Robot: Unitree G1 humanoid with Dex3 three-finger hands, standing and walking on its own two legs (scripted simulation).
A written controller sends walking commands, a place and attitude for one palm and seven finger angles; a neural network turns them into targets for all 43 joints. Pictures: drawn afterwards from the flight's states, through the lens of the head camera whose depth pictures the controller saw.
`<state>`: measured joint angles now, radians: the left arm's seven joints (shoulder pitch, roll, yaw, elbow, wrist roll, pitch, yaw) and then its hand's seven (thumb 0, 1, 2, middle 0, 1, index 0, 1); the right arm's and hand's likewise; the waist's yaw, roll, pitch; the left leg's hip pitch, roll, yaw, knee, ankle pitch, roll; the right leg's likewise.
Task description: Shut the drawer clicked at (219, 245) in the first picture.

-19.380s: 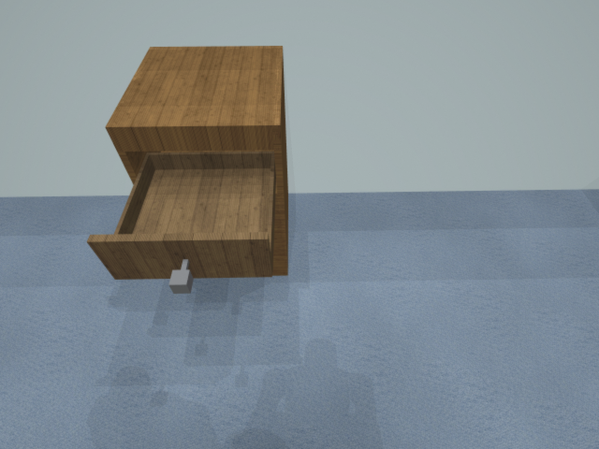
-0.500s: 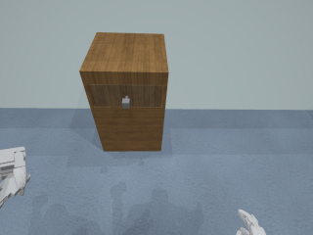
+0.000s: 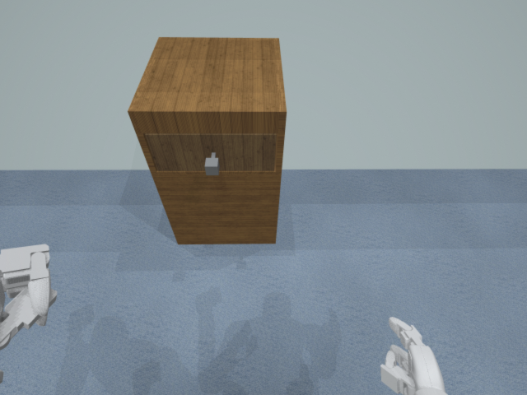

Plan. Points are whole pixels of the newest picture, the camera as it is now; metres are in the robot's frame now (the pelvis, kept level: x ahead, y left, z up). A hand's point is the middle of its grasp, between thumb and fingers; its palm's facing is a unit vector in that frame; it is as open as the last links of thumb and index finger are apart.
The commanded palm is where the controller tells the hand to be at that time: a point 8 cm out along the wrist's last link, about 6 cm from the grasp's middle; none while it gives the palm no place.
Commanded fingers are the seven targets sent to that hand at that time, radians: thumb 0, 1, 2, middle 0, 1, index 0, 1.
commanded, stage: stop stepping back and stand still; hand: left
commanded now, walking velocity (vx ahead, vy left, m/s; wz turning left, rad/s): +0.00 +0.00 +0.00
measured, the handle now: (212, 162) +0.77 +0.20 -0.22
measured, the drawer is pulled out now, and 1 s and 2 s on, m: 0.00 0.00 0.00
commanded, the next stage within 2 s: let the arm hang, fingers relaxed in 0.02 s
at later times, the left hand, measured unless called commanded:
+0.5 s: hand out of the picture -0.01 +0.21 -0.18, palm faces +0.04 -0.97 -0.22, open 3.5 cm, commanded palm none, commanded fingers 0.00 0.90 0.90 -0.60 -0.73 -0.60 -0.73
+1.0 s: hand out of the picture -0.05 +0.17 -0.17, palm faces +0.05 -0.98 -0.18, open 7.2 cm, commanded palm none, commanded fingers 0.00 0.90 0.90 -0.20 -0.30 -0.20 -0.30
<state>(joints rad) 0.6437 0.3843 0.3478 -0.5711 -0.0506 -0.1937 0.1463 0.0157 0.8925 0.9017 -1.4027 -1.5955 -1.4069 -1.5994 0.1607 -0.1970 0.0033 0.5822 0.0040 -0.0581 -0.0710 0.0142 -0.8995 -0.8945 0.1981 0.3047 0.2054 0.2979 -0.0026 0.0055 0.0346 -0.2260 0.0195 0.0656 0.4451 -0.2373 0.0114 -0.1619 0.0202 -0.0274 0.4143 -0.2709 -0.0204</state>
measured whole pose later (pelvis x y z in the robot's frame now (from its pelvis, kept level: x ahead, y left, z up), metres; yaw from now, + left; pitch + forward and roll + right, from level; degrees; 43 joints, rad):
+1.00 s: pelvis -0.03 +0.01 +0.00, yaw +1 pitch -2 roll +0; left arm 0.31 0.11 0.00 1.13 0.01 -0.01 0.03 0.00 0.91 0.90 -0.22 -0.33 -0.23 -0.33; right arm 0.31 -0.12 -0.02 1.12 -0.01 0.01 -0.03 0.01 -0.91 -0.89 0.20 0.30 0.20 0.30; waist -0.01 0.02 0.03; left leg -0.21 -0.01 0.07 0.42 -0.18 0.04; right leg -0.17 -0.01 -0.03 0.44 -0.24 0.00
